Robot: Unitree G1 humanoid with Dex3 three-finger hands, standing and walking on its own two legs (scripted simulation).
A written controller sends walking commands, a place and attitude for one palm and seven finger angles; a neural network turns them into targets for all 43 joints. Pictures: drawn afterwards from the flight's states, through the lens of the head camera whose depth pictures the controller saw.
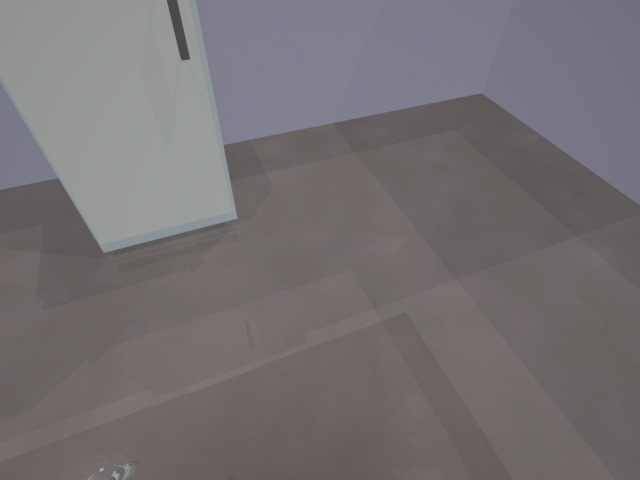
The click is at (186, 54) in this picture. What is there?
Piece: fridge door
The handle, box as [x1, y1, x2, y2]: [167, 0, 189, 59]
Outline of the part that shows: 167,0 181,59 189,59 176,0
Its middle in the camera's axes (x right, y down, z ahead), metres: -0.40 -0.62 +1.03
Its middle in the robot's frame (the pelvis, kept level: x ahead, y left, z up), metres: +1.19 +0.47 +0.13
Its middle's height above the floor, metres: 0.90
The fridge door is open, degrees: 0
